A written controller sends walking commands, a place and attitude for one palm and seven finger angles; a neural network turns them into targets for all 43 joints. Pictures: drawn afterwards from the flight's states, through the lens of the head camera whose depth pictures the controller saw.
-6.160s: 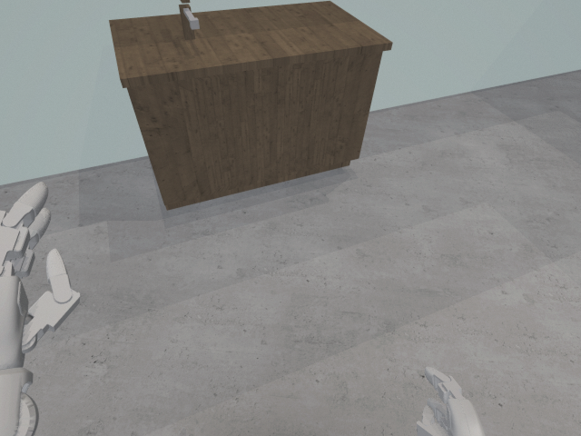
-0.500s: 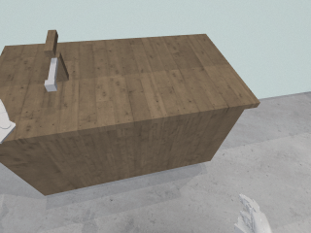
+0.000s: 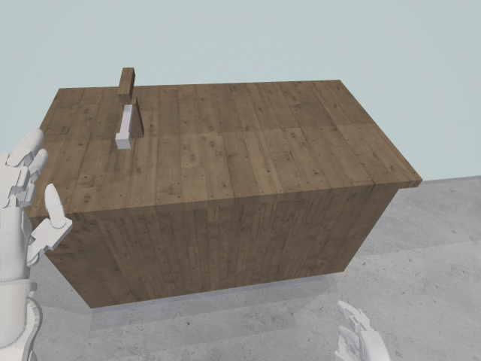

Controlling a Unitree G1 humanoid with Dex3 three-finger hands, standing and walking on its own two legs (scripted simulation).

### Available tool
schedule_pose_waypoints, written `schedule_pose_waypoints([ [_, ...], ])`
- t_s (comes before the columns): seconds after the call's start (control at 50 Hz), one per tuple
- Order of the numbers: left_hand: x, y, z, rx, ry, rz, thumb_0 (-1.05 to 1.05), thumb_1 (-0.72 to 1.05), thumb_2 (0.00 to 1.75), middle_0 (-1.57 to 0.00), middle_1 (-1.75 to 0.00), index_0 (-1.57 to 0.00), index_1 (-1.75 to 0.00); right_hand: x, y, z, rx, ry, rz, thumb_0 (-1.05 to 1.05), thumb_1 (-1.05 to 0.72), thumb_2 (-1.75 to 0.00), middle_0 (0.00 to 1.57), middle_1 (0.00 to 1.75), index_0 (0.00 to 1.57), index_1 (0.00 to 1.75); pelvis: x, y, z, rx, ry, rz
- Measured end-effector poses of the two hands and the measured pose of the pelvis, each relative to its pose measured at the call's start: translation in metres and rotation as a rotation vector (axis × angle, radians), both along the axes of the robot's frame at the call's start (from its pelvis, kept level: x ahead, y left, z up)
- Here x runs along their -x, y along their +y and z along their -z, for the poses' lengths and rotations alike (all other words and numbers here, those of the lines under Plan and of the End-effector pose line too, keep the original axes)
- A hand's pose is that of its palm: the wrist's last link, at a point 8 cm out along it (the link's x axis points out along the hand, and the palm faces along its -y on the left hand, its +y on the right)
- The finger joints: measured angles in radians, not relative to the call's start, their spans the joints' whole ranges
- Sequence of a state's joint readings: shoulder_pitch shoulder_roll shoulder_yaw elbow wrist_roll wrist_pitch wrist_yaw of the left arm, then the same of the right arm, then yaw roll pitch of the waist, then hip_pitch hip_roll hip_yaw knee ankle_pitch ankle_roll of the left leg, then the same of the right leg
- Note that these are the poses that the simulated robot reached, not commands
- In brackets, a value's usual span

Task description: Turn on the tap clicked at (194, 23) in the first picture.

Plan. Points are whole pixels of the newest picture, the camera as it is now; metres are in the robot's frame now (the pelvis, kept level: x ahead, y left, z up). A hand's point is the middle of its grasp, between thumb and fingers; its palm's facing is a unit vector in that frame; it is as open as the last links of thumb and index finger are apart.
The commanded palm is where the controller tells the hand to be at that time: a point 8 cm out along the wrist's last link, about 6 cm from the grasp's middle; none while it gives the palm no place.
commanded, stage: come to a stop and stand still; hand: left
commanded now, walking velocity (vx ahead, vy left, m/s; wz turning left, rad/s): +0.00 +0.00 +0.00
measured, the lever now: (123, 140) +0.53 +0.34 +0.04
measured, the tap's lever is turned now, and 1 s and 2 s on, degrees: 0 0 0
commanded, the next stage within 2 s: look again from close up in 0.74 s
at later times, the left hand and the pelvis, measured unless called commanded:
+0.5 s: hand (107, 192) +0.28 +0.23 +0.16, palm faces +0.38 -0.84 -0.39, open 7.4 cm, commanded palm +0.21 +0.27 +0.18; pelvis +0.06 -0.02 +0.01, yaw +2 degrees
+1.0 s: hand (95, 197) +0.27 +0.24 +0.16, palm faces +0.42 -0.84 -0.35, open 7.4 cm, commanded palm +0.21 +0.27 +0.18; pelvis +0.06 -0.01 +0.01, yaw +2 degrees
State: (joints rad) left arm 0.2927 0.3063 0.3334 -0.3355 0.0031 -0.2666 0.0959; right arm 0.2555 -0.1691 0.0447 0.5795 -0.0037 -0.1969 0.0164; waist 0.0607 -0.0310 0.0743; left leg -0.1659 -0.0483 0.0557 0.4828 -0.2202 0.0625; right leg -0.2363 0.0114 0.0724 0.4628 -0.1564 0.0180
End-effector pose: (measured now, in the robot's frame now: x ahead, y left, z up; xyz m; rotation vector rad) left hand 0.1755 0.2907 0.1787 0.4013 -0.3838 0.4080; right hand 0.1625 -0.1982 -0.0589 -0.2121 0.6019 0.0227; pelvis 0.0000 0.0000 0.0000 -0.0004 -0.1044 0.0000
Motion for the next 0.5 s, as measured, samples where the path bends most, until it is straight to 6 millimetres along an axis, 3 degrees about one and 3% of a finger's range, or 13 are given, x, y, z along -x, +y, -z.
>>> schedule_pose_waypoints([
  [0.24, -0.026, -0.010, 0.000, -0.024, 0.070, -0.001, 0.01, 0.89, 0.90, -0.21, -0.30, -0.21, -0.31, -0.028, -0.034, -0.009, 0.072, 0.026, 0.041, 0.02, -0.91, -0.90, 0.20, 0.30, 0.20, 0.30, -0.027, -0.012, -0.008, 0.008, 0.059, -0.013],
  [0.5, -0.063, -0.020, 0.001, -0.041, 0.153, 0.021, 0.01, 0.89, 0.90, -0.21, -0.30, -0.21, -0.31, -0.067, -0.035, 0.002, 0.045, 0.084, 0.055, 0.02, -0.91, -0.90, 0.20, 0.30, 0.20, 0.30, -0.062, -0.019, -0.009, 0.017, 0.096, -0.027],
])
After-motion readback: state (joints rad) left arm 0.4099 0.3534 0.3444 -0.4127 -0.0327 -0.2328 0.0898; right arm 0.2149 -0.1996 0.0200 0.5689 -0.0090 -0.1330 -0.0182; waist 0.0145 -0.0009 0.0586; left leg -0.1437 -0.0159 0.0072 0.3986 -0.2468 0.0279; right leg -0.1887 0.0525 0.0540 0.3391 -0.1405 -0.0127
